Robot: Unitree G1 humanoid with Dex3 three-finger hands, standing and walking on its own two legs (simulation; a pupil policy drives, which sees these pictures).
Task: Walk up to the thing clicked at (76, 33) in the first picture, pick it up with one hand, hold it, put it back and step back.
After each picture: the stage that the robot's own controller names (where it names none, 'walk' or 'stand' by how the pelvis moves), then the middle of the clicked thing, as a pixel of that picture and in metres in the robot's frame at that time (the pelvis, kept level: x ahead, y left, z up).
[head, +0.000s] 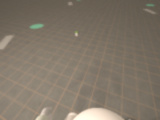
stand; (76, 33) +2.15 +0.40 -0.72
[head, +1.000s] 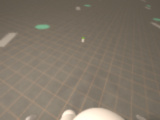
walk; (83, 39) +2.00 +0.11 -0.69
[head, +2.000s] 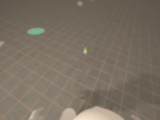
walk; (85, 50) +1.35 +0.04 -0.70
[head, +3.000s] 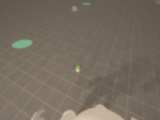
walk; (77, 68) +0.88 +0.15 -0.71
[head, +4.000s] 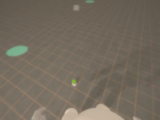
walk; (74, 82) +0.57 +0.20 -0.70
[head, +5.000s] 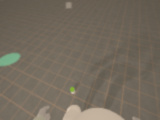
stand; (72, 90) +0.40 +0.24 -0.70
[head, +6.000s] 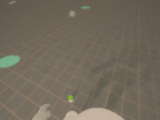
stand; (70, 98) +0.36 +0.22 -0.71
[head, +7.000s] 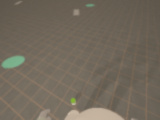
stand; (73, 101) +0.31 +0.20 -0.71
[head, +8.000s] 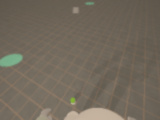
stand; (73, 101) +0.30 +0.18 -0.72
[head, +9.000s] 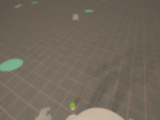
stand; (72, 106) +0.29 +0.18 -0.72
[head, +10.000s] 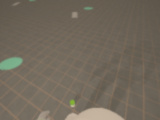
stand; (72, 103) +0.31 +0.19 -0.73
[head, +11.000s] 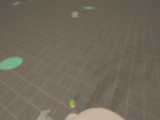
stand; (72, 103) +0.30 +0.19 -0.73
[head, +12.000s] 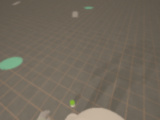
stand; (72, 103) +0.30 +0.19 -0.73
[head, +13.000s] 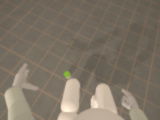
go down; (67, 75) +0.35 +0.22 -0.46
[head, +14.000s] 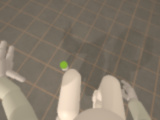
go down; (64, 66) +0.38 +0.25 -0.30
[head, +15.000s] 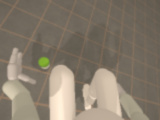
close in; (44, 63) +0.35 +0.28 -0.23
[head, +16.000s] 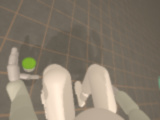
close; (29, 65) +0.35 +0.29 -0.21
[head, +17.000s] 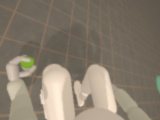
lift; (27, 64) +0.35 +0.29 -0.21
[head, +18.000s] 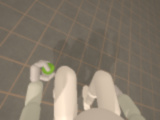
lift; (47, 70) +0.29 +0.27 -0.14
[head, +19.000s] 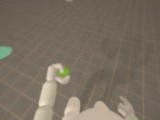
lift; (63, 75) +0.31 +0.18 +0.02
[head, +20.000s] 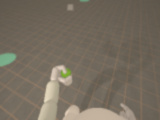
hold; (66, 77) +0.32 +0.17 -0.01
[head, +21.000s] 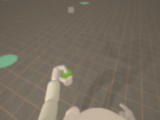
hold; (67, 77) +0.32 +0.17 +0.00
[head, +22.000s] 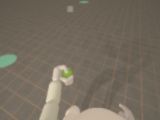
crouch; (67, 77) +0.32 +0.16 +0.00
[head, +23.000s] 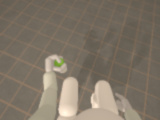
crouch; (61, 65) +0.38 +0.21 -0.10
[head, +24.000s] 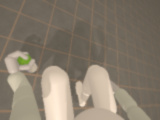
lower; (28, 64) +0.36 +0.30 -0.21
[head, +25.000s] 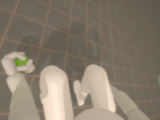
lower; (25, 64) +0.36 +0.30 -0.21
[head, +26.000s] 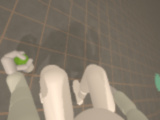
lower; (24, 63) +0.36 +0.30 -0.22
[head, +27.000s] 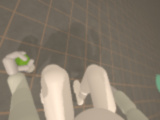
lower; (26, 64) +0.35 +0.30 -0.21
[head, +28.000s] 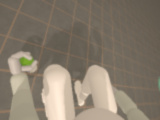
loosen; (29, 64) +0.34 +0.30 -0.21
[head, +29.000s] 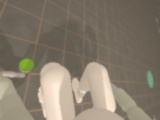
withdraw; (26, 66) +0.34 +0.27 -0.21
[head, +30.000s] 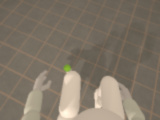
walk; (67, 69) +0.37 +0.23 -0.35
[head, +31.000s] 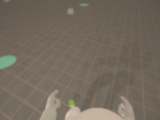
stand; (71, 103) +0.30 +0.18 -0.66
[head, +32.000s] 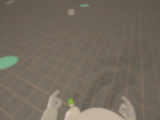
stand; (71, 102) +0.31 +0.20 -0.66
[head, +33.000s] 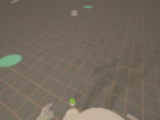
stand; (72, 102) +0.31 +0.19 -0.70
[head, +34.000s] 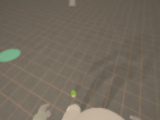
walk; (73, 93) +0.36 +0.18 -0.71
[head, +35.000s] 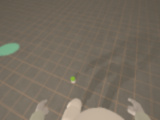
walk; (73, 79) +0.50 +0.23 -0.69
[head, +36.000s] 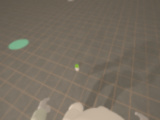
walk; (77, 67) +0.77 +0.23 -0.70
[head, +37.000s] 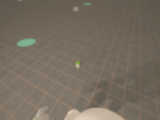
stand; (77, 64) +0.98 +0.21 -0.70
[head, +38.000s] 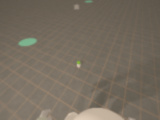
stand; (78, 64) +0.97 +0.20 -0.72
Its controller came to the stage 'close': yes
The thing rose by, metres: 0.69
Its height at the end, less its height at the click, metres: +0.00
